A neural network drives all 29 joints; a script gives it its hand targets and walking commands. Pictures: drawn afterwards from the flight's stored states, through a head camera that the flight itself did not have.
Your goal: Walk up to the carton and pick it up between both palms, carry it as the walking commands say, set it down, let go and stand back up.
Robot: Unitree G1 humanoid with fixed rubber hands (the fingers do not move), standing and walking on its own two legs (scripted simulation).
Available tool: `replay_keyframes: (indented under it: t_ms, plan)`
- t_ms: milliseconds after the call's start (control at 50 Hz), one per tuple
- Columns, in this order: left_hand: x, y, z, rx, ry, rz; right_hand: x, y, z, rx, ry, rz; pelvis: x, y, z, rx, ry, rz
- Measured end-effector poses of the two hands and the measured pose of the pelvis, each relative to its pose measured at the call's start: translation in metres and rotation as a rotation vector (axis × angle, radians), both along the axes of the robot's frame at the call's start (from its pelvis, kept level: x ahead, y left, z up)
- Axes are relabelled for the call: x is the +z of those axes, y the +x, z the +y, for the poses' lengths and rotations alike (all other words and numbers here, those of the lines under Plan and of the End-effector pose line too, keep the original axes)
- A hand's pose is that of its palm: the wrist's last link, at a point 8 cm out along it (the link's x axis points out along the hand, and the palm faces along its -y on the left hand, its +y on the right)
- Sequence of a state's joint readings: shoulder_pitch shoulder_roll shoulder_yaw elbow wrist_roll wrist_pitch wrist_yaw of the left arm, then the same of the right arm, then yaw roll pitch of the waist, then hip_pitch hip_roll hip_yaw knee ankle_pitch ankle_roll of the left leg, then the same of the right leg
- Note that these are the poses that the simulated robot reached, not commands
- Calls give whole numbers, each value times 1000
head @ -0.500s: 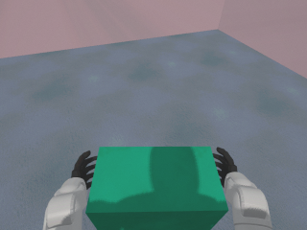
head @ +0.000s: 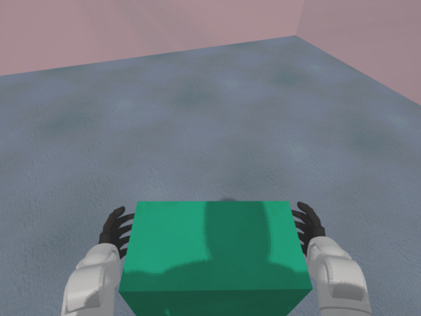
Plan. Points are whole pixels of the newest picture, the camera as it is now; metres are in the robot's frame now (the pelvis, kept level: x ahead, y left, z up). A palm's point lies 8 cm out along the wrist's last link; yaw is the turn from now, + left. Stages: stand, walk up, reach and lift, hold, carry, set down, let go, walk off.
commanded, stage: carry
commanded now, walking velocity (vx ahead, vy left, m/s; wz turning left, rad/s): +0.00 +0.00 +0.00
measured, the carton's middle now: (212, 267) +0.25 -0.01 -0.04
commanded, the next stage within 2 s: hold in 0.80 s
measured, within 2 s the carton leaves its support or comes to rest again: neither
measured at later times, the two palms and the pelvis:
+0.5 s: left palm (116, 251) +0.25 +0.17 +0.03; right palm (319, 246) +0.26 -0.20 +0.03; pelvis +0.00 -0.01 +0.00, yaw +0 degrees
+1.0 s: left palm (105, 259) +0.24 +0.19 +0.02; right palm (309, 245) +0.26 -0.18 +0.04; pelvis -0.01 -0.01 +0.00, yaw -2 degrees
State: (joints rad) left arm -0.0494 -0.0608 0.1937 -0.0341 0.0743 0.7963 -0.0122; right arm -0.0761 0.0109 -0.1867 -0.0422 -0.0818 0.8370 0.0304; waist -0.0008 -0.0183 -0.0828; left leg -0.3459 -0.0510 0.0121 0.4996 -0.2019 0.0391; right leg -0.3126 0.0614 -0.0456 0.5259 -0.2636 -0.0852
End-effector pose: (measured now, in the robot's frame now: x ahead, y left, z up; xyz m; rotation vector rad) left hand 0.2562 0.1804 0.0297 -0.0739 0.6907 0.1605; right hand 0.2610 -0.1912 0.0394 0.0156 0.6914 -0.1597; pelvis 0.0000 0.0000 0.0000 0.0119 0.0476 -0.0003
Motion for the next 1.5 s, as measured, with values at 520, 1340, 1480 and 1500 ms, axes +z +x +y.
replay_keyframes:
  t_ms: [520,1340,1480,1500]
  plan:
    - [-4,-3,-11,-10,12,-4,-6,-5,-11,8,-5,-6,0,-3,-11,0,-5,-2]
    - [0,-1,19,-23,-6,-10,8,-5,21,31,-73,-17,4,-22,27,-65,-21,-181]
    - [-4,6,18,-58,11,-13,2,-7,19,-19,-40,-19,4,-19,38,-55,-31,-167]
    - [-6,8,18,-57,6,-12,0,-7,19,-24,-36,-18,4,-18,40,-56,-32,-165]
